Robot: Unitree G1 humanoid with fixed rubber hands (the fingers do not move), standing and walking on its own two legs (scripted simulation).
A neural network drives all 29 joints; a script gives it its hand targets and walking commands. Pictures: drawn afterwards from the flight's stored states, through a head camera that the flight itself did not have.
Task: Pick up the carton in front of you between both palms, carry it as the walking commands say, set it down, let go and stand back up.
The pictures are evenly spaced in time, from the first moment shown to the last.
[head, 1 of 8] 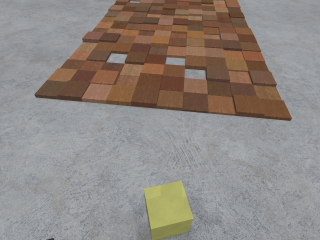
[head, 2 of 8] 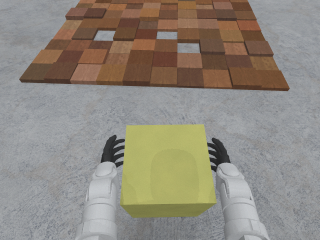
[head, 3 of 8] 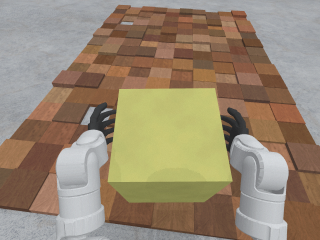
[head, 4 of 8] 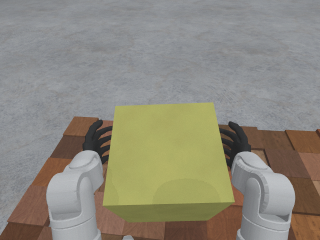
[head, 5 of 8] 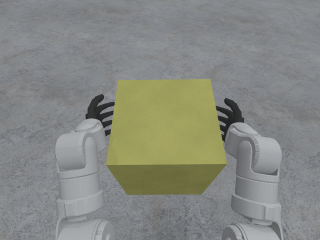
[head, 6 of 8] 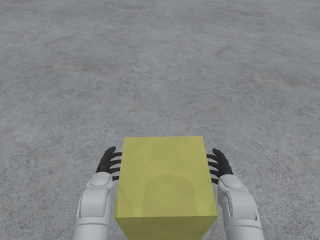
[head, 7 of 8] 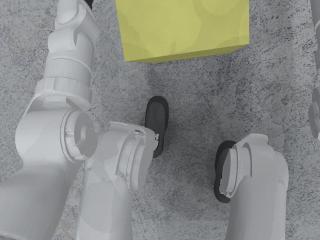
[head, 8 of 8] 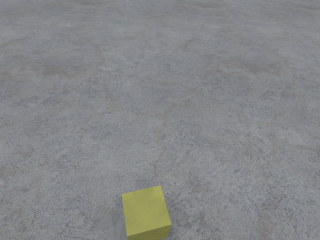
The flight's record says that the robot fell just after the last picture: no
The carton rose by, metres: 0.77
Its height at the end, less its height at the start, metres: +0.00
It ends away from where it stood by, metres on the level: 7.22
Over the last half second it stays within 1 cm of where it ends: yes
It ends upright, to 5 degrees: yes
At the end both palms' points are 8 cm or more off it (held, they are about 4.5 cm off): yes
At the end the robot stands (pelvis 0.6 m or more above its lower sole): yes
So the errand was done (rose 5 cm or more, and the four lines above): yes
